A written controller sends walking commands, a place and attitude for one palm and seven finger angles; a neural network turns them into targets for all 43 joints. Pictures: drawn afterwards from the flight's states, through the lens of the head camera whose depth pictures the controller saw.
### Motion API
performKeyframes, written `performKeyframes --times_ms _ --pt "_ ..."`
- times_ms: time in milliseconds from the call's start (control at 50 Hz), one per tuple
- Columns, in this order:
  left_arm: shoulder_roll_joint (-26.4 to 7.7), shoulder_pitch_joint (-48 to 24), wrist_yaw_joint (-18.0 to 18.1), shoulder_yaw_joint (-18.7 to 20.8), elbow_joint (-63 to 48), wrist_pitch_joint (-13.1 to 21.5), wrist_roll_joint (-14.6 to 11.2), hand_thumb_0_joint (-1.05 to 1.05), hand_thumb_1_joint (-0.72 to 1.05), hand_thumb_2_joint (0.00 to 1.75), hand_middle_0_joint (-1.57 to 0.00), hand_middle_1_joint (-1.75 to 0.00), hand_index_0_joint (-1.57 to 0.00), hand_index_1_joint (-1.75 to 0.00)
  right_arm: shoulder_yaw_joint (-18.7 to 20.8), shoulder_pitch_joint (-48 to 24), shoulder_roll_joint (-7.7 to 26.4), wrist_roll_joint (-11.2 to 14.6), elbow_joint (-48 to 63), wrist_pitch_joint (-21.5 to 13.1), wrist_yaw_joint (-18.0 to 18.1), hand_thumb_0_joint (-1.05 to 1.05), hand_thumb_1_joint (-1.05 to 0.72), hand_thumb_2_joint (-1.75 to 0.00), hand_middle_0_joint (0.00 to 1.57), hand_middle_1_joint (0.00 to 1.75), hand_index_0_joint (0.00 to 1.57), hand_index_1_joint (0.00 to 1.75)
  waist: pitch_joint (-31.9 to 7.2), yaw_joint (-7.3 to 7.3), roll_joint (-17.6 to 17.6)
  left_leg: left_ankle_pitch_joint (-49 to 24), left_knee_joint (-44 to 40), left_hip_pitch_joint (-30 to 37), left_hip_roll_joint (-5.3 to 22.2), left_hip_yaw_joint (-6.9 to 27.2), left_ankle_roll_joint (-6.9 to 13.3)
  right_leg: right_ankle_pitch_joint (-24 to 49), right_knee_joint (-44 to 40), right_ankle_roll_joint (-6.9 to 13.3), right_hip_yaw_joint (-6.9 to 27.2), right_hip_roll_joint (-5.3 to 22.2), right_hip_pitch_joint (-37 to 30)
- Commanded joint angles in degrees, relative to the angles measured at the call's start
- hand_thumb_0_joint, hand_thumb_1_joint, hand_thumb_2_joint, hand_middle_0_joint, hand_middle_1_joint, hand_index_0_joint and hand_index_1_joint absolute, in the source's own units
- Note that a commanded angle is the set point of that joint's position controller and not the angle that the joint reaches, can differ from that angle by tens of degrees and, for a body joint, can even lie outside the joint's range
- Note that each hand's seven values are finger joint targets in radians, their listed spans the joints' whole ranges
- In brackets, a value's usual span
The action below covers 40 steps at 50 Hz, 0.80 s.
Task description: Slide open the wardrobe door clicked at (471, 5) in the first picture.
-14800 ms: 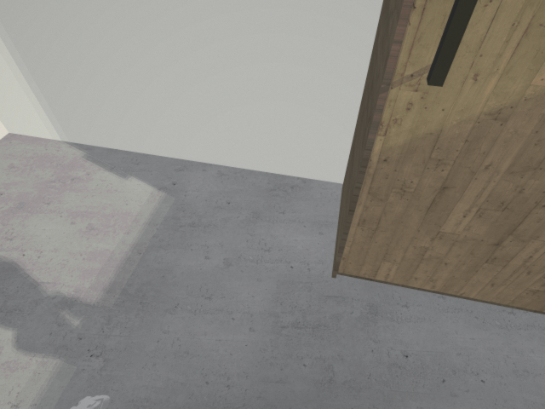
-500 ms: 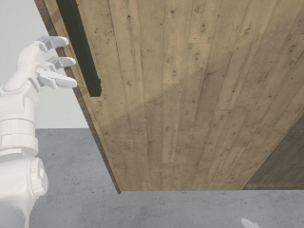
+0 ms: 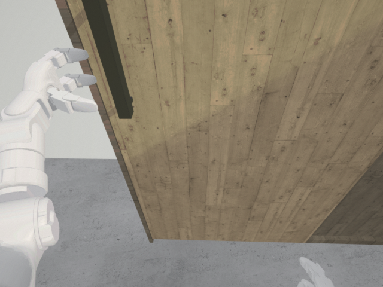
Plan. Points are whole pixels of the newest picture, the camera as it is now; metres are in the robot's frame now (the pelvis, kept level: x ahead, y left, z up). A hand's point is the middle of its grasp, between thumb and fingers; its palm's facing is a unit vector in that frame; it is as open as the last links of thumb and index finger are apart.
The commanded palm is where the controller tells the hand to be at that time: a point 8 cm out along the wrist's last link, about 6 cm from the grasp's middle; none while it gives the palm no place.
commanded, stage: move the hooked fingers beside the handle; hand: left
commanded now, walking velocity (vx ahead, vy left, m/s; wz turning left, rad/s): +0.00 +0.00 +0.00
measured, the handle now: (115, 60) +0.48 +0.17 +0.26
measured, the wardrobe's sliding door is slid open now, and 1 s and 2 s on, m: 0.00 0.00 0.00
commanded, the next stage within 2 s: feel for the door with the fingertips in 0.26 s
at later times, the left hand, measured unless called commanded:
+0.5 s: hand (88, 82) +0.43 +0.22 +0.24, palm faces +0.04 -1.00 -0.02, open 14.0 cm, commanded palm +0.40 +0.26 +0.25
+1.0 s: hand (102, 79) +0.43 +0.19 +0.25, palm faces +0.04 -1.00 -0.01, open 13.9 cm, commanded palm +0.42 +0.24 +0.25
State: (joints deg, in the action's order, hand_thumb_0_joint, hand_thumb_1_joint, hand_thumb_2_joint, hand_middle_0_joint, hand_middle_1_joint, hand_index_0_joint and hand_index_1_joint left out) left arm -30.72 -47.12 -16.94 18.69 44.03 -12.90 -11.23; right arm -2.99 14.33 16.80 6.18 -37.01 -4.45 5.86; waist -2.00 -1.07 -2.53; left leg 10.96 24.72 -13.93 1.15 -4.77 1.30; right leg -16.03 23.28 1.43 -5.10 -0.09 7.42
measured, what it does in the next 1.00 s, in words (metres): stands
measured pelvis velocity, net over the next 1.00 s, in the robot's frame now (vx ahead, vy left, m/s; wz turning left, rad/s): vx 0.00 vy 0.00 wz -0.01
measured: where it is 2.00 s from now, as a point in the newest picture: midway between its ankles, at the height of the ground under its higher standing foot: outside the picture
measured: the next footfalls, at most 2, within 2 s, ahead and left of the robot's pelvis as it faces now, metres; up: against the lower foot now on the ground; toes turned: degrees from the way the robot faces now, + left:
none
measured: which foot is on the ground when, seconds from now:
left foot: down 0.00-1.00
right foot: down 0.00-1.00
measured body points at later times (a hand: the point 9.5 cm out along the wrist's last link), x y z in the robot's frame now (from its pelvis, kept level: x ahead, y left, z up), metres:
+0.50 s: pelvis +0.00 +0.01 +0.00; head +0.00 -0.01 +0.45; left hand +0.42 +0.27 +0.24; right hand +0.12 -0.25 -0.11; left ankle +0.02 +0.11 -0.74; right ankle -0.04 -0.10 -0.74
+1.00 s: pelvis +0.00 +0.00 +0.00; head -0.01 -0.02 +0.45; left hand +0.42 +0.24 +0.25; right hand +0.14 -0.25 -0.10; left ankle +0.02 +0.11 -0.74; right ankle -0.04 -0.10 -0.74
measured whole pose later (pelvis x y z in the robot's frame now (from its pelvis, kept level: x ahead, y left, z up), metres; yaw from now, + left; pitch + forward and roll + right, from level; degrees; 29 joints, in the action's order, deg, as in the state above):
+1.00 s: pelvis +0.00 +0.00 +0.00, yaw +0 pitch +0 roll +0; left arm -24.3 -48.9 -10.3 15.4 39.9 -16.0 -10.7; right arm -3.1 14.2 15.5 5.4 -37.9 -2.1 5.3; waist -2.0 -0.7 -2.5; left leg 10.4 23.5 -12.8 1.0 -5.0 1.4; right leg -15.5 22.4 1.3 -4.7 0.0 6.6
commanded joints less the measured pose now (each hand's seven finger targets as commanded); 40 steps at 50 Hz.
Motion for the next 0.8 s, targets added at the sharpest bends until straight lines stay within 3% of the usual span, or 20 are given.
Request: performKeyframes --times_ms 0,20,40,100,180,200,240,260,280,300,340,400,460,480,500,620,680,700,760,780 --pt "-17.4 -31.08 -0.26 4.25 -13.39 5.89 -1.17 0.0 -0.5 0.3 -0.3 -1.2 -0.3 -1.2 2.93 -1.65 7.92 -0.02 6.87 -2.38 0.4 0.0 -0.9 -0.9 0.2 0.3 0.2 0.3 -17.11 -1.04 0.27 -12.14 -0.01 15.28 -0.35 5.43 2.29 20.1 -3.15 0.04 4.34 0.29 4.12" --pt "-14.98 -32.65 -0.43 1.95 -14.1 6.07 -1.16 0.0 -0.5 0.3 -0.3 -1.2 -0.3 -1.2 2.83 -1.78 7.78 0.01 6.99 -2.53 0.28 0.0 -0.9 -0.9 0.2 0.3 0.2 0.3 -17.33 -1.45 -0.78 -12.52 -0.06 15.83 -0.39 5.47 2.21 20.48 -2.9 0.09 4.21 0.33 4.42" --pt "-15.75 -30.07 -0.26 3.47 -12.12 5.63 -0.99 0.0 -0.5 0.3 -0.3 -1.2 -0.3 -1.2 2.99 -1.47 7.63 -0.06 6.97 -2.53 0.2 0.0 -0.9 -0.9 0.2 0.3 0.2 0.3 -16.92 -0.83 -0.83 -12.54 -0.12 15.65 -0.17 5.65 2.05 19.88 -2.89 0.19 3.95 0.24 4.75" --pt "-15.69 -28.65 -0.35 3.33 -9.64 4.85 -1.02 0.0 -0.5 0.3 -0.3 -1.2 -0.3 -1.2 3.03 -1.11 8.05 0.09 6.78 -2.01 0.13 0.0 -0.9 -0.9 0.2 0.3 0.2 0.3 -14.77 -0.8 1.28 -11.57 -0.51 13.92 -0.11 5.44 2.15 19.08 -3.25 0.09 3.84 0.09 5.1" --pt "-13.88 -29.55 0.21 1.87 -13.83 5.35 -1.29 0.0 -0.5 0.3 -0.3 -1.2 -0.3 -1.2 3.24 -1.11 7.83 0.02 7.49 -2.05 0.0 0.0 -0.9 -0.9 0.2 0.3 0.2 0.3 -16.38 -0.78 0.4 -13.45 -0.49 15.4 0.04 5.62 2.09 19.31 -3.12 0.35 3.5 0.09 4.36" --pt "-15.35 -28.92 0.38 3.56 -15.14 5.28 -0.98 0.0 -0.5 0.3 -0.3 -1.2 -0.3 -1.2 3.27 -1.06 7.95 -0.17 7.68 -2.21 -0.19 0.0 -0.9 -0.9 0.2 0.3 0.2 0.3 -17.99 -0.13 -0.58 -14.17 -0.41 16.19 0.01 5.9 2.07 19.97 -2.89 0.36 3.67 -0.15 4.31" --pt "-13.82 -27.03 0.23 3.08 -14.08 4.55 -1.35 0.0 -0.5 0.3 -0.3 -1.2 -0.3 -1.2 3.39 -0.9 7.88 -0.11 7.32 -2.11 -0.2 0.0 -0.9 -0.9 0.2 0.3 0.2 0.3 -16.63 -0.42 1.58 -14.18 -0.41 15.85 0.19 5.73 2.05 20.05 -2.87 0.22 3.36 -0.27 4.78" --pt "-14.22 -27.61 0.25 3.29 -14.84 4.43 -1.39 0.0 -0.5 0.3 -0.3 -1.2 -0.3 -1.2 3.43 -0.96 8.02 -0.09 7.29 -2.1 -0.15 0.0 -0.9 -0.9 0.2 0.3 0.2 0.3 -16.38 -0.44 1.38 -13.58 -0.72 15.68 0.25 5.7 1.98 19.47 -2.96 0.2 3.33 -0.24 4.83" --pt "-12.47 -27.16 0.22 1.74 -15.05 4.37 -1.93 0.0 -0.5 0.3 -0.3 -1.2 -0.3 -1.2 3.26 -1.29 7.8 0.03 7.4 -2.03 -0.15 0.0 -0.9 -0.9 0.2 0.3 0.2 0.3 -15.27 -0.49 1.36 -13.51 -0.65 14.99 0.09 5.42 2.1 19.29 -3.25 0.28 3.26 -0.15 4.47" --pt "-14.67 -28.28 0.55 3.58 -17.06 4.35 -1.49 0.0 -0.5 0.3 -0.3 -1.2 -0.3 -1.2 3.36 -1.3 8.02 -0.07 7.42 -2.13 -0.25 0.0 -0.9 -0.9 0.2 0.3 0.2 0.3 -16.18 -0.23 0.21 -13.71 -0.7 15.84 0.17 5.67 2.03 19.42 -3.14 0.31 3.41 -0.4 4.75" --pt "-11.97 -28.29 1.04 1.75 -17.32 3.65 -1.24 0.0 -0.5 0.3 -0.3 -1.2 -0.3 -1.2 3.3 -1.46 7.64 -0.09 7.3 -2.24 -0.28 0.0 -0.9 -0.9 0.2 0.3 0.2 0.3 -15.36 -0.63 -1.48 -13.52 -0.72 16.77 0.29 5.95 1.84 18.19 -3.16 0.4 3.22 -0.44 6.43" --pt "-12.96 -27.34 2.11 3.59 -20.17 3.51 -1.5 0.0 -0.5 0.3 -0.3 -1.2 -0.3 -1.2 3.36 -1.79 7.61 -0.43 7.52 -2.46 -0.48 0.0 -0.9 -0.9 0.2 0.3 0.2 0.3 -17.56 0.08 -0.4 -14.89 -0.58 17.21 0.2 5.83 1.9 19.65 -3.13 0.41 3.35 -0.49 4.57" --pt "-9.63 -28.1 2.21 0.83 -18.32 2.39 -1.66 0.0 -0.5 0.3 -0.3 -1.2 -0.3 -1.2 3.29 -1.93 7.51 -0.21 6.88 -2.31 -0.36 0.0 -0.9 -0.9 0.2 0.3 0.2 0.3 -15.06 -0.91 1.58 -12.68 -0.8 15.87 0.21 5.51 2.0 18.49 -3.37 0.14 3.27 -0.5 5.92" --pt "-10.91 -27.16 2.53 1.83 -18.51 2.42 -1.73 0.0 -0.5 0.3 -0.3 -1.2 -0.3 -1.2 3.41 -1.88 7.47 -0.23 6.93 -2.16 -0.35 0.0 -0.9 -0.9 0.2 0.3 0.2 0.3 -15.31 -0.43 2.01 -12.98 -0.6 15.38 0.16 5.14 2.1 18.76 -3.6 0.2 3.4 -0.27 4.58" --pt "-11.95 -28.06 2.79 2.67 -19.93 2.42 -1.37 0.0 -0.5 0.3 -0.3 -1.2 -0.3 -1.2 3.39 -2.15 7.64 -0.3 7.07 -2.16 -0.4 0.0 -0.9 -0.9 0.2 0.3 0.2 0.3 -16.79 -0.26 1.09 -13.8 -0.64 16.08 0.09 5.21 2.07 19.92 -3.24 0.19 3.58 -0.36 4.33" --pt "-7.82 -27.97 4.33 0.35 -22.66 1.84 -1.44 0.0 -0.5 0.3 -0.3 -1.2 -0.3 -1.2 3.04 -3.51 6.65 -0.43 7.55 -1.77 -0.8 0.0 -0.9 -0.9 0.2 0.3 0.2 0.3 -17.17 -0.04 -0.79 -15.12 -0.56 16.99 0.02 5.36 1.77 20.64 -2.98 0.35 3.42 -0.38 4.18" --pt "-7.83 -26.95 5.04 0.49 -22.28 1.15 -1.47 0.0 -0.5 0.3 -0.3 -1.2 -0.3 -1.2 3.13 -3.73 6.76 -0.48 7.43 -1.21 -0.72 0.0 -0.9 -0.9 0.2 0.3 0.2 0.3 -16.93 0.21 2.29 -14.95 -0.84 16.32 0.13 5.19 1.88 20.55 -3.2 0.23 3.26 -0.27 3.12" --pt "-7.73 -27.21 5.33 0.91 -23.21 0.88 -1.5 0.0 -0.5 0.3 -0.3 -1.2 -0.3 -1.2 3.03 -4.53 6.59 -0.42 7.77 -1.22 -0.83 0.0 -0.9 -0.9 0.2 0.3 0.2 0.3 -16.95 0.56 1.45 -14.92 -0.84 16.19 -0.05 5.05 1.94 21.21 -3.11 0.23 3.58 -0.31 3.04" --pt "-6.54 -29.03 6.14 -0.54 -21.15 -0.17 -0.86 0.0 -0.5 0.3 -0.3 -1.2 -0.3 -1.2 2.82 -4.45 6.4 -0.38 7.13 -0.6 -0.63 0.0 -0.9 -0.9 0.2 0.3 0.2 0.3 -15.16 -0.28 1.26 -13.03 -1.15 15.5 -0.07 5.17 1.73 19.09 -3.36 0.12 3.42 -0.37 4.52" --pt "-8.52 -28.7 6.64 0.93 -20.11 -0.09 -0.78 0.0 -0.5 0.3 -0.3 -1.2 -0.3 -1.2 2.93 -4.17 6.64 -0.45 6.79 -0.33 -0.53 0.0 -0.9 -0.9 0.2 0.3 0.2 0.3 -14.83 0.03 2.82 -13.08 -1.16 14.95 -0.02 5.11 1.9 19.08 -3.82 0.15 3.52 -0.22 3.55"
